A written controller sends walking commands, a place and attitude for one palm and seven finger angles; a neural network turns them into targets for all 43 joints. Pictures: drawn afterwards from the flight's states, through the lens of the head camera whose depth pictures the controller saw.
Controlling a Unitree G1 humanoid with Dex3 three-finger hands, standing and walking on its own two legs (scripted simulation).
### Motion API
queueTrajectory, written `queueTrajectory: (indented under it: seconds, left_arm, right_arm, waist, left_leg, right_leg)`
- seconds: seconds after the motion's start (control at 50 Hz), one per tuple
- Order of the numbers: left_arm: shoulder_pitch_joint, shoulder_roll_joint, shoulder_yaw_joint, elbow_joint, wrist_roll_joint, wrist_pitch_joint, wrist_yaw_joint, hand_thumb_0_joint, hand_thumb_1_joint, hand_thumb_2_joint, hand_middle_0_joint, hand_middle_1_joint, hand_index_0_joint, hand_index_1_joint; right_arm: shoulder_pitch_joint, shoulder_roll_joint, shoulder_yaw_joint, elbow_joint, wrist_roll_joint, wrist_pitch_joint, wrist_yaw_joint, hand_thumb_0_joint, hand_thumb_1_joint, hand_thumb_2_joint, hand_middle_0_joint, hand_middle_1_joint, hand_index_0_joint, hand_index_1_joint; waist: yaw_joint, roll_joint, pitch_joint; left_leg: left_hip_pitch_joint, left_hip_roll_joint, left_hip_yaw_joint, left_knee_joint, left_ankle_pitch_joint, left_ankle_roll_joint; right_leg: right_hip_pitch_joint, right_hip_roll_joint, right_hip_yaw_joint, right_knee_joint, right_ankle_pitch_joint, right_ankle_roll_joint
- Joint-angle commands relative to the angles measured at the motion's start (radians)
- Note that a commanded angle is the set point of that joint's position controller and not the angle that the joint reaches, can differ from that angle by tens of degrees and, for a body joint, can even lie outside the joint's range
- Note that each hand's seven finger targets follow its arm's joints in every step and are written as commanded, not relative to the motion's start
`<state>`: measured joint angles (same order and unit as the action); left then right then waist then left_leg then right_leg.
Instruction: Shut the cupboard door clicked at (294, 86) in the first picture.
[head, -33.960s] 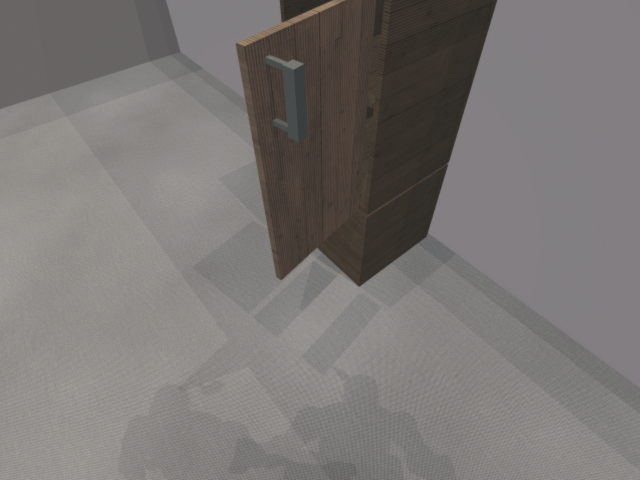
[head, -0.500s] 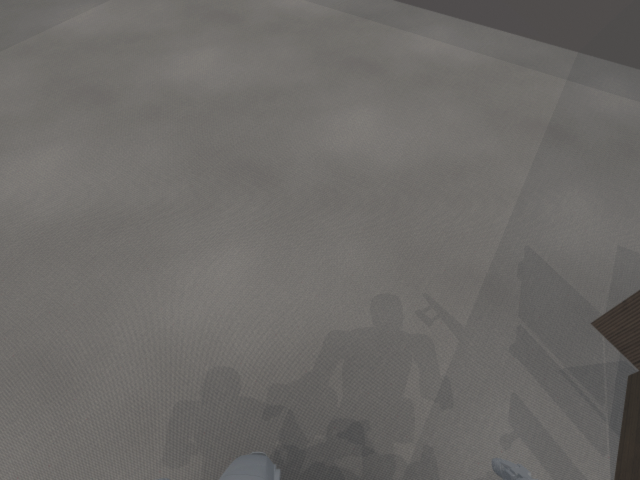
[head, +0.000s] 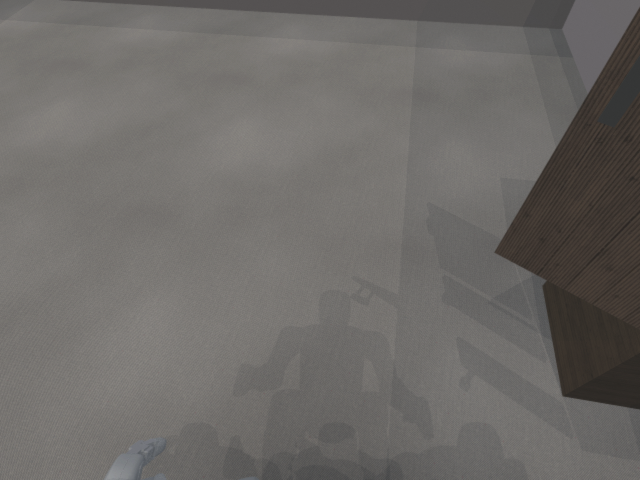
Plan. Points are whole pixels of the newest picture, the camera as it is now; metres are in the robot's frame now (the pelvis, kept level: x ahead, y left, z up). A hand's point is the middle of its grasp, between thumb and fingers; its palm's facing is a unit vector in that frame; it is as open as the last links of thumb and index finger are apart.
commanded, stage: turn to face it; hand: left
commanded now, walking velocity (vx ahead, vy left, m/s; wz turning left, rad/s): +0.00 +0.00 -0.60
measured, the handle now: (639, 73) +0.60 -0.41 +0.17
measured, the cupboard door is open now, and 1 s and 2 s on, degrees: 61 61 61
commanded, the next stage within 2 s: take the last steps up to it in 1.12 s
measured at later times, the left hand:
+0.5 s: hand (184, 458) +0.17 +0.21 -0.16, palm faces -0.24 -0.95 -0.20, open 7.4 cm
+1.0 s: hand (255, 423) +0.21 +0.11 -0.14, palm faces -0.51 -0.83 -0.25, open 7.4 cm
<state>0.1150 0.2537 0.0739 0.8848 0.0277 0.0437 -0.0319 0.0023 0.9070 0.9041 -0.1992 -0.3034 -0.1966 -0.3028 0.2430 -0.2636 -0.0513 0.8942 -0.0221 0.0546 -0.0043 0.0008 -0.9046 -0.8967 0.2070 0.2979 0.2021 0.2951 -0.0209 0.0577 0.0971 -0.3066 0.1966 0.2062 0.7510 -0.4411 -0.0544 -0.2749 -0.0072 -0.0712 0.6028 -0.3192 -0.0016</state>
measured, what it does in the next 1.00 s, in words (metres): steps on the spot, turning right: left foot, then right foot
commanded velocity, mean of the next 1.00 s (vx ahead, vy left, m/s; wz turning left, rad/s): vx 0.00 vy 0.00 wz -0.49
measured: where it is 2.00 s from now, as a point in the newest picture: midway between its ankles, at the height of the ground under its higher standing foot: outside the picture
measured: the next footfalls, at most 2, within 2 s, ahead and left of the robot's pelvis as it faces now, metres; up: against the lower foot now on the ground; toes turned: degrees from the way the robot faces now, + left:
left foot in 0.36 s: +0.10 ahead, +0.13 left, +0.00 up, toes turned -9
right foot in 0.74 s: +0.00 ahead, -0.12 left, +0.00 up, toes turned -30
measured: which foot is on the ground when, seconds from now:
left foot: up 0.00-0.34, down 0.36-0.76, up 0.78-1.00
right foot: down 0.00-0.36, up 0.38-0.72, down 0.74-1.00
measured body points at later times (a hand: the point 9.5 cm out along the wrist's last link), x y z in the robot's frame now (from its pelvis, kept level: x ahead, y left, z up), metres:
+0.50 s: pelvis +0.03 +0.03 +0.02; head +0.09 +0.05 +0.46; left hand +0.18 +0.26 -0.14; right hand +0.05 -0.23 -0.11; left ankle +0.06 +0.14 -0.72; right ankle -0.05 -0.09 -0.65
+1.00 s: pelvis +0.04 -0.01 +0.02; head +0.07 -0.04 +0.46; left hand +0.24 +0.16 -0.12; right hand -0.04 -0.27 -0.13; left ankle +0.11 +0.12 -0.66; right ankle -0.04 -0.10 -0.72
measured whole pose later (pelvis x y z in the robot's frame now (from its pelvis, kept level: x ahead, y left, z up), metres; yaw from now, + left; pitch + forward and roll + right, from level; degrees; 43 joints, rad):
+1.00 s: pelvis +0.04 -0.01 +0.02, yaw -31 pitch +1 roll +0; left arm 0.17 0.19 0.04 0.94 0.03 0.03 0.00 0.00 0.90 0.90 -0.20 -0.30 -0.20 -0.30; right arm 0.19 -0.25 -0.05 0.92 -0.02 0.07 -0.01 0.00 -0.91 -0.90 0.20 0.30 0.20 0.29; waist -0.02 0.03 0.08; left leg -0.49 0.08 0.03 1.01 -0.41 -0.08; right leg -0.22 0.01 0.01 0.47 -0.28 -0.02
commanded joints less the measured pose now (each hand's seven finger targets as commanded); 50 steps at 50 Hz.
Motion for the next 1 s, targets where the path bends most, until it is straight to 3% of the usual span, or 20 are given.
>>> queueTrajectory:
  seconds: [0.0, 0.1, 0.22, 0.28, 0.3, 0.32, 0.34, 0.36, 0.4, 0.44, 0.52, 0.62, 0.68, 0.7, 0.72, 0.74, 0.76, 0.8, 0.86, 0.98]
  left_arm:
    - [0.150, 0.234, 0.050, -0.028, -0.005, -0.023, 0.042, 0.000, 0.900, 0.900, -0.200, -0.300, -0.200, -0.300]
    - [0.036, 0.168, 0.029, -0.064, -0.006, -0.030, 0.043, 0.000, 0.900, 0.900, -0.200, -0.300, -0.200, -0.300]
    - [0.066, 0.187, 0.042, -0.049, 0.001, -0.025, 0.041, 0.000, 0.900, 0.900, -0.200, -0.300, -0.200, -0.300]
    - [0.005, 0.181, 0.043, -0.060, -0.007, -0.015, 0.038, 0.000, 0.900, 0.900, -0.200, -0.300, -0.200, -0.300]
    - [-0.008, 0.156, 0.039, -0.064, -0.014, -0.011, 0.037, 0.000, 0.900, 0.900, -0.200, -0.300, -0.200, -0.300]
    - [0.021, 0.103, 0.030, -0.075, -0.022, -0.007, 0.033, 0.000, 0.900, 0.900, -0.200, -0.300, -0.200, -0.300]
    - [0.044, 0.062, 0.019, -0.088, -0.026, -0.006, 0.025, 0.000, 0.900, 0.900, -0.200, -0.300, -0.200, -0.300]
    - [0.025, 0.090, 0.023, -0.091, -0.015, -0.002, 0.025, 0.000, 0.900, 0.900, -0.200, -0.300, -0.200, -0.300]
    - [0.037, 0.097, 0.037, -0.064, -0.004, 0.006, 0.010, 0.000, 0.900, 0.900, -0.200, -0.300, -0.200, -0.300]
    - [0.023, 0.086, 0.034, -0.060, -0.007, 0.011, -0.002, 0.000, 0.900, 0.900, -0.200, -0.300, -0.200, -0.300]
    - [-0.006, 0.060, 0.024, -0.068, -0.010, 0.017, -0.011, 0.000, 0.900, 0.900, -0.200, -0.300, -0.200, -0.300]
    - [-0.033, 0.044, 0.013, -0.076, -0.009, 0.008, -0.011, 0.000, 0.900, 0.900, -0.200, -0.300, -0.200, -0.300]
    - [0.046, 0.057, 0.013, -0.050, -0.009, -0.008, -0.005, 0.000, 0.900, 0.900, -0.200, -0.300, -0.200, -0.300]
    - [0.122, 0.096, 0.019, -0.027, -0.006, -0.018, 0.001, 0.000, 0.900, 0.900, -0.200, -0.300, -0.200, -0.300]
    - [0.184, 0.203, 0.037, -0.006, 0.005, -0.033, 0.015, 0.000, 0.900, 0.900, -0.200, -0.300, -0.200, -0.300]
    - [0.222, 0.260, 0.049, 0.013, -0.004, -0.035, 0.030, 0.000, 0.900, 0.900, -0.200, -0.300, -0.200, -0.300]
    - [0.219, 0.249, 0.045, 0.013, -0.009, -0.032, 0.040, 0.000, 0.900, 0.900, -0.200, -0.300, -0.200, -0.300]
    - [0.113, 0.185, 0.037, -0.010, -0.006, -0.032, 0.052, 0.000, 0.900, 0.900, -0.200, -0.300, -0.200, -0.300]
    - [0.057, 0.139, 0.017, -0.028, -0.008, -0.037, 0.051, 0.000, 0.900, 0.900, -0.200, -0.300, -0.200, -0.300]
    - [0.086, 0.147, 0.024, -0.005, 0.000, -0.037, 0.051, 0.000, 0.900, 0.900, -0.200, -0.300, -0.200, -0.300]
  right_arm:
    - [-0.106, -0.082, -0.025, -0.137, 0.010, -0.011, -0.016, 0.000, -0.900, -0.900, 0.200, 0.300, 0.200, 0.300]
    - [-0.055, -0.079, -0.024, -0.087, 0.006, -0.015, -0.008, 0.000, -0.900, -0.900, 0.200, 0.300, 0.200, 0.300]
    - [-0.080, -0.066, -0.020, -0.105, 0.016, -0.028, -0.015, 0.000, -0.900, -0.900, 0.200, 0.300, 0.200, 0.300]
    - [0.017, -0.067, -0.020, -0.077, 0.017, -0.037, -0.023, 0.000, -0.900, -0.900, 0.200, 0.300, 0.200, 0.300]
    - [0.052, -0.089, -0.023, -0.061, 0.016, -0.047, -0.027, 0.000, -0.900, -0.900, 0.200, 0.300, 0.200, 0.300]
    - [0.065, -0.155, -0.035, -0.062, 0.009, -0.057, -0.029, 0.000, -0.900, -0.900, 0.200, 0.300, 0.200, 0.300]
    - [0.082, -0.237, -0.049, -0.075, -0.004, -0.058, -0.031, 0.000, -0.900, -0.900, 0.200, 0.300, 0.200, 0.300]
    - [0.078, -0.230, -0.042, -0.084, -0.011, -0.050, -0.034, 0.000, -0.900, -0.900, 0.200, 0.300, 0.200, 0.300]
    - [-0.012, -0.170, -0.025, -0.105, -0.013, -0.057, -0.039, 0.000, -0.900, -0.900, 0.200, 0.300, 0.200, 0.300]
    - [-0.037, -0.150, -0.020, -0.117, -0.013, -0.053, -0.040, 0.000, -0.900, -0.900, 0.200, 0.300, 0.200, 0.300]
    - [0.020, -0.148, -0.025, -0.088, -0.009, -0.051, -0.039, 0.000, -0.900, -0.900, 0.200, 0.300, 0.200, 0.300]
    - [0.035, -0.169, -0.042, -0.066, -0.011, -0.045, -0.025, 0.000, -0.900, -0.900, 0.200, 0.300, 0.200, 0.300]
    - [0.003, -0.179, -0.049, -0.062, -0.004, -0.041, -0.018, 0.000, -0.900, -0.900, 0.200, 0.300, 0.200, 0.300]
    - [-0.009, -0.166, -0.050, -0.065, 0.005, -0.041, -0.014, 0.000, -0.900, -0.900, 0.200, 0.300, 0.200, 0.300]
    - [-0.017, -0.091, -0.036, -0.093, 0.016, -0.039, -0.007, 0.000, -0.900, -0.900, 0.200, 0.300, 0.200, 0.300]
    - [-0.080, -0.059, -0.019, -0.129, 0.012, -0.032, -0.011, 0.000, -0.900, -0.900, 0.200, 0.300, 0.200, 0.300]
    - [-0.081, -0.077, -0.017, -0.121, 0.016, -0.019, -0.018, 0.000, -0.900, -0.900, 0.200, 0.300, 0.200, 0.300]
    - [-0.081, -0.072, -0.021, -0.089, 0.009, -0.017, -0.021, 0.000, -0.900, -0.900, 0.200, 0.300, 0.200, 0.300]
    - [-0.036, -0.063, -0.018, -0.046, 0.006, -0.015, -0.009, 0.000, -0.900, -0.900, 0.200, 0.300, 0.200, 0.300]
    - [-0.058, -0.045, -0.012, -0.040, 0.011, -0.021, -0.013, 0.000, -0.900, -0.900, 0.200, 0.300, 0.200, 0.300]
  waist:
    - [0.079, -0.314, -0.098]
    - [0.015, -0.212, -0.134]
    - [0.034, -0.204, -0.154]
    - [-0.018, -0.220, -0.164]
    - [-0.035, -0.169, -0.177]
    - [-0.029, 0.018, -0.205]
    - [-0.028, 0.269, -0.205]
    - [-0.034, 0.185, -0.178]
    - [0.012, 0.186, -0.138]
    - [0.015, 0.155, -0.107]
    - [-0.005, 0.114, -0.118]
    - [-0.023, 0.184, -0.133]
    - [0.022, 0.135, -0.171]
    - [0.060, 0.045, -0.205]
    - [0.088, -0.234, -0.218]
    - [0.109, -0.365, -0.181]
    - [0.100, -0.280, -0.176]
    - [0.052, -0.327, -0.116]
    - [0.011, -0.229, -0.145]
    - [0.025, -0.197, -0.132]
  left_leg:
    - [-0.346, -0.076, -0.207, 0.427, -0.137, -0.008]
    - [-0.244, -0.096, -0.183, 0.318, 0.033, -0.038]
    - [-0.151, -0.143, -0.181, 0.063, 0.002, -0.034]
    - [0.028, -0.172, -0.166, -0.190, 0.161, -0.025]
    - [0.145, -0.147, -0.177, -0.318, 0.250, -0.018]
    - [0.255, 0.010, -0.340, -0.420, 0.305, 0.029]
    - [0.305, 0.235, -0.536, -0.451, 0.475, 0.138]
    - [0.222, 0.290, -0.533, -0.436, 0.517, 0.209]
    - [0.164, 0.207, -0.412, -0.436, 0.561, 0.194]
    - [0.163, 0.159, -0.288, -0.409, 0.606, 0.180]
    - [0.237, 0.142, -0.196, -0.384, 0.624, 0.176]
    - [0.230, 0.162, -0.137, -0.337, 0.616, 0.172]
    - [0.180, 0.144, -0.081, -0.215, 0.576, 0.115]
    - [0.121, 0.099, -0.046, -0.097, 0.495, 0.067]
    - [-0.120, -0.014, 0.002, 0.090, 0.151, 0.010]
    - [-0.295, -0.118, -0.058, 0.285, -0.237, -0.017]
    - [-0.294, -0.094, -0.175, 0.391, -0.194, -0.006]
    - [-0.360, -0.081, -0.210, 0.442, -0.090, -0.014]
    - [-0.249, -0.096, -0.188, 0.375, 0.030, -0.028]
    - [-0.183, -0.131, -0.169, 0.139, 0.021, -0.026]
  right_leg:
    - [0.179, -0.337, 0.449, -0.305, 0.405, -0.218]
    - [0.152, -0.210, 0.290, -0.234, 0.494, -0.169]
    - [0.146, -0.214, 0.399, -0.204, 0.500, -0.191]
    - [0.051, -0.155, 0.393, -0.137, 0.445, -0.126]
    - [-0.014, -0.112, 0.366, -0.082, 0.387, -0.083]
    - [-0.135, -0.003, 0.282, 0.040, 0.181, -0.028]
    - [-0.273, 0.084, 0.133, 0.266, -0.259, 0.022]
    - [-0.247, 0.039, 0.136, 0.442, -0.321, 0.021]
    - [-0.271, 0.003, 0.125, 0.564, -0.224, 0.045]
    - [-0.271, -0.015, 0.096, 0.564, -0.179, 0.056]
    - [-0.256, -0.023, 0.040, 0.445, -0.141, 0.063]
    - [-0.143, -0.009, -0.016, 0.198, -0.134, 0.047]
    - [0.035, 0.013, -0.043, -0.070, 0.059, 0.021]
    - [0.160, -0.020, 0.007, -0.203, 0.199, 0.004]
    - [0.338, -0.230, 0.283, -0.263, 0.445, -0.071]
    - [0.334, -0.380, 0.466, -0.237, 0.776, -0.188]
    - [0.262, -0.394, 0.436, -0.252, 0.659, -0.239]
    - [0.240, -0.297, 0.387, -0.254, 0.588, -0.206]
    - [0.174, -0.215, 0.242, -0.226, 0.623, -0.163]
    - [0.167, -0.226, 0.289, -0.237, 0.539, -0.192]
